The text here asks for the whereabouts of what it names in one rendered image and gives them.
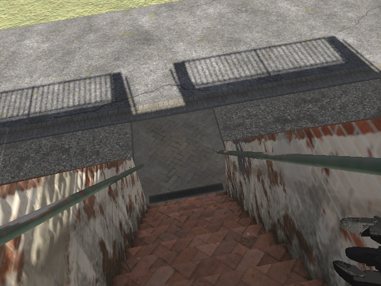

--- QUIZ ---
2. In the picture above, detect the right robot hand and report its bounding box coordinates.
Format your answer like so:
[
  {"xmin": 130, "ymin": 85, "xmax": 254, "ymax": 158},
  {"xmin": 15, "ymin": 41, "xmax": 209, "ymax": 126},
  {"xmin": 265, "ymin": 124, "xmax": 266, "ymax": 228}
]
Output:
[{"xmin": 333, "ymin": 216, "xmax": 381, "ymax": 286}]

